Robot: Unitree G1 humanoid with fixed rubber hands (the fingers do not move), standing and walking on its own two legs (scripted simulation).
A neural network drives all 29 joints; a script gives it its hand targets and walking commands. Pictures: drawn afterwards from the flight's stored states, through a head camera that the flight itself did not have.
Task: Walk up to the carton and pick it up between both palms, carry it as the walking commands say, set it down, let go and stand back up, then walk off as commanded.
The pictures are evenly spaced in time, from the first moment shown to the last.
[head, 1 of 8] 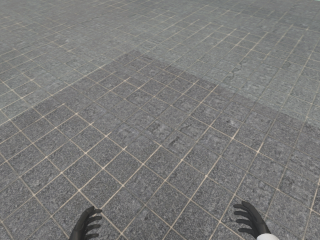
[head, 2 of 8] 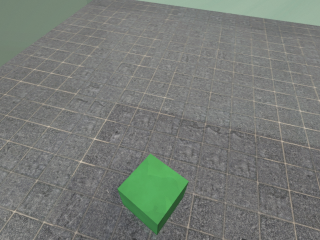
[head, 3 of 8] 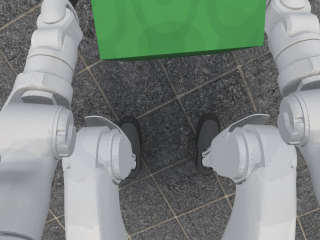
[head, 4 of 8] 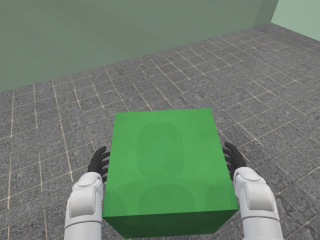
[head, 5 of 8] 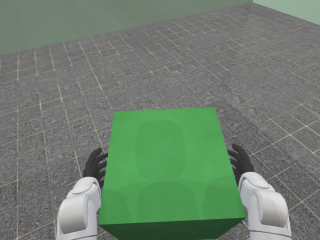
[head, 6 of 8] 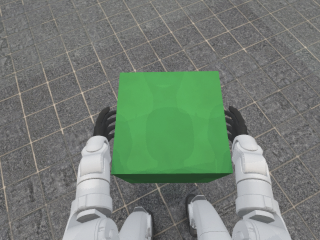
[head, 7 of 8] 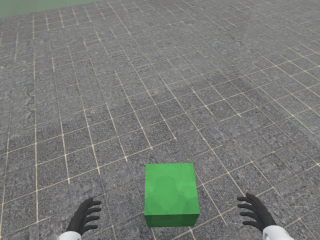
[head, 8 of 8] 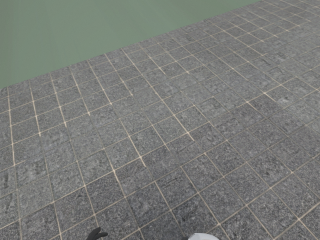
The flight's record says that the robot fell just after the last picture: no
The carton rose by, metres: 0.67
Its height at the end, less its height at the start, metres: +0.00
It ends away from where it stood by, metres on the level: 1.77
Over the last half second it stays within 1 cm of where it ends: yes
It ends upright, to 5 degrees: yes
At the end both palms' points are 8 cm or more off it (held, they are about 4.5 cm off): yes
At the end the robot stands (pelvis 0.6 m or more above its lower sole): yes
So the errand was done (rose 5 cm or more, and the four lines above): yes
